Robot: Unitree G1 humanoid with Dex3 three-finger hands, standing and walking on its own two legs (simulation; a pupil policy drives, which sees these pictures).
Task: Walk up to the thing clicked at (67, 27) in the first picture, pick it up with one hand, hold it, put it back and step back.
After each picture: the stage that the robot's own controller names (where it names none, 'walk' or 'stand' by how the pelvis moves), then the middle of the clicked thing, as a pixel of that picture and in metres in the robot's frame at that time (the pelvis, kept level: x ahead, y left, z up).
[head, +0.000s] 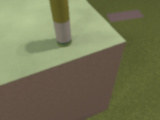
stand; (61, 19) +0.60 +0.10 +0.11
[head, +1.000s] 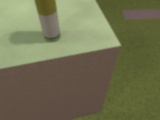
sink last; (47, 11) +0.56 +0.15 +0.15
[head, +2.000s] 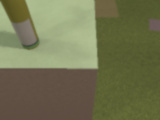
stand; (20, 17) +0.51 +0.23 +0.15
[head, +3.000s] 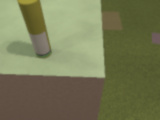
stand; (37, 30) +0.53 +0.19 +0.11
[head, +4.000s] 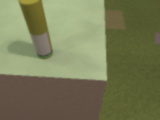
stand; (38, 30) +0.52 +0.18 +0.11
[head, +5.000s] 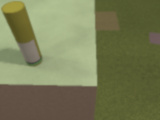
stand; (25, 38) +0.49 +0.22 +0.11
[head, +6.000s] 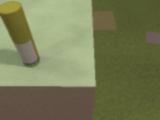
stand; (22, 38) +0.48 +0.23 +0.11
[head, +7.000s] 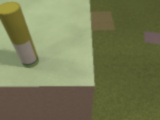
rise first; (21, 39) +0.48 +0.24 +0.11
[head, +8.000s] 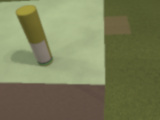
rise first; (37, 39) +0.50 +0.23 +0.11
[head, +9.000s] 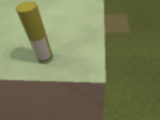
go down; (37, 36) +0.50 +0.22 +0.12
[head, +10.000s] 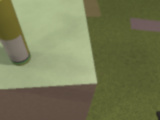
go down; (10, 33) +0.47 +0.21 +0.13
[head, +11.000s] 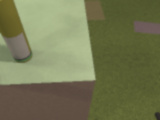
close in; (12, 31) +0.49 +0.21 +0.13
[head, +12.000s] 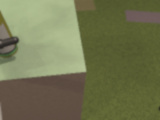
close; out of the picture +0.49 +0.24 +0.16
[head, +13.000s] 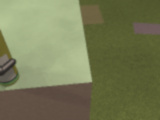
lift; out of the picture +0.40 +0.25 +0.15
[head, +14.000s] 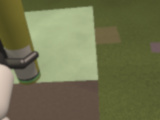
lift; (18, 43) +0.33 +0.18 +0.26
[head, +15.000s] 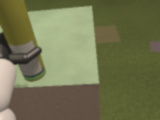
hold; (22, 40) +0.35 +0.17 +0.26
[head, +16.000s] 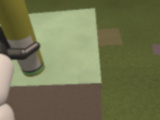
hold; (20, 34) +0.34 +0.18 +0.28
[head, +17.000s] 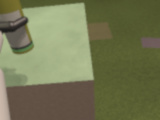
crouch; (9, 11) +0.43 +0.20 +0.30
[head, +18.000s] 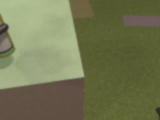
lower; out of the picture +0.50 +0.23 +0.19
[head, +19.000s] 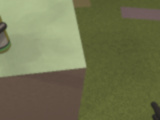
lower; out of the picture +0.51 +0.24 +0.16
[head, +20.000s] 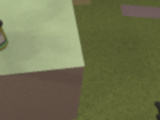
lower; out of the picture +0.51 +0.25 +0.17
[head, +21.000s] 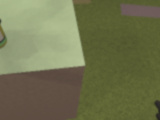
lower; out of the picture +0.51 +0.25 +0.17
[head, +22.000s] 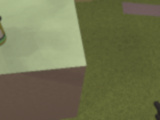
rest; out of the picture +0.52 +0.25 +0.17
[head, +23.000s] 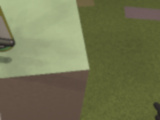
withdraw; out of the picture +0.50 +0.23 +0.16
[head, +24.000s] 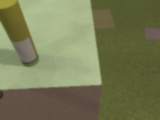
sink last; (20, 36) +0.48 +0.23 +0.14
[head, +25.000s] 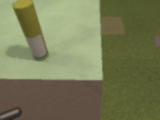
stand; (33, 33) +0.52 +0.24 +0.12
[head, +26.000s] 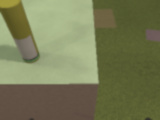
stand; (22, 34) +0.49 +0.24 +0.12
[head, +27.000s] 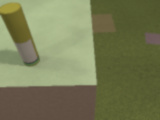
walk; (22, 38) +0.50 +0.24 +0.11
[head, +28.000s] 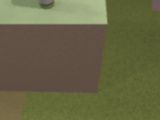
walk; out of the picture +0.73 +0.18 +0.14
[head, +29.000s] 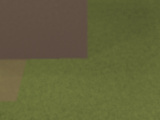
walk; out of the picture +1.09 +0.26 +0.15
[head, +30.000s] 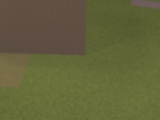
stand; out of the picture +1.32 +0.22 +0.13
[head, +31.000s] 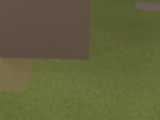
stand; out of the picture +1.29 +0.20 +0.11
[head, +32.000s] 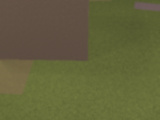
stand; out of the picture +1.28 +0.21 +0.11
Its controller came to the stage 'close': yes
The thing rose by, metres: 0.21
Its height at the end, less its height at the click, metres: +0.00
